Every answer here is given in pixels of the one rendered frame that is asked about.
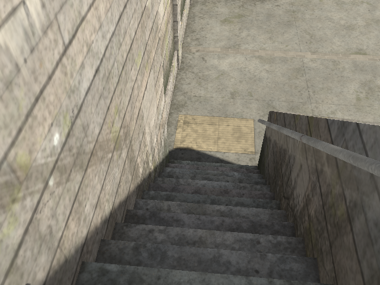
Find stairs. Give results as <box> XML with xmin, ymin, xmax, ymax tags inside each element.
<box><xmin>75</xmin><ymin>160</ymin><xmax>333</xmax><ymax>285</ymax></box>

